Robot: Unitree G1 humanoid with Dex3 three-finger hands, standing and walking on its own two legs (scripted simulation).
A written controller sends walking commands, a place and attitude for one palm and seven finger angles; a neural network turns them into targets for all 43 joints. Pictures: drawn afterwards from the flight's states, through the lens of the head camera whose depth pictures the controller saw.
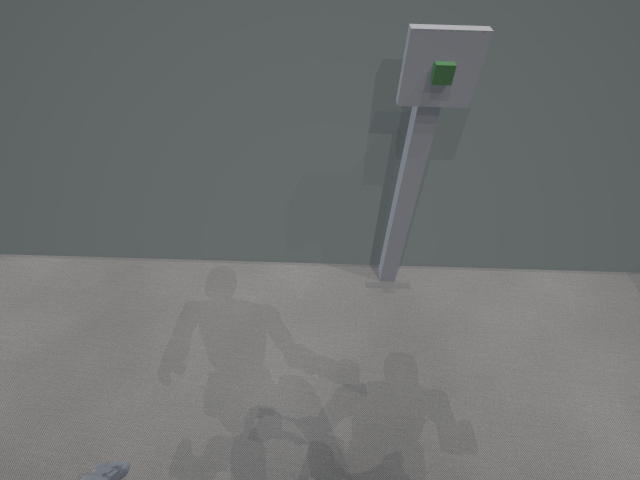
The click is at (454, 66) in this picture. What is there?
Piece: button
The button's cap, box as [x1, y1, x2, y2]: [430, 61, 456, 85]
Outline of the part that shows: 434,61 430,78 431,84 450,85 456,66 453,61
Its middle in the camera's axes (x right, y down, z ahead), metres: +0.28 -0.38 +0.90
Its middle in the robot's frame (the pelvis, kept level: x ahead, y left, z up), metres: +0.95 -0.23 +0.09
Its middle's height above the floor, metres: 0.86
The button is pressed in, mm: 0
